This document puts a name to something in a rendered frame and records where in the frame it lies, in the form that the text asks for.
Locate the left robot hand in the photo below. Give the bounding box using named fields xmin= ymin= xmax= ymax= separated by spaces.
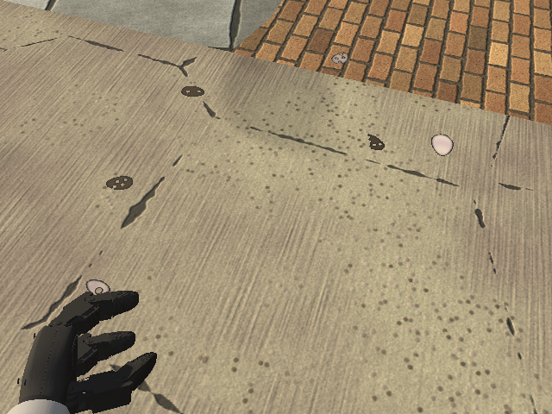
xmin=17 ymin=291 xmax=157 ymax=414

